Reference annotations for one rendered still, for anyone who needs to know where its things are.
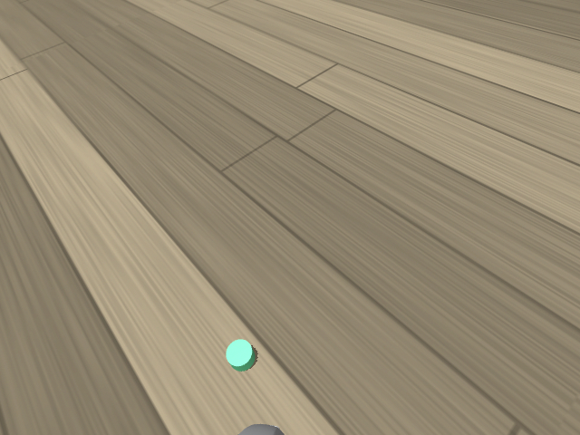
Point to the tin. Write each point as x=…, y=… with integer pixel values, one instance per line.
x=240, y=355

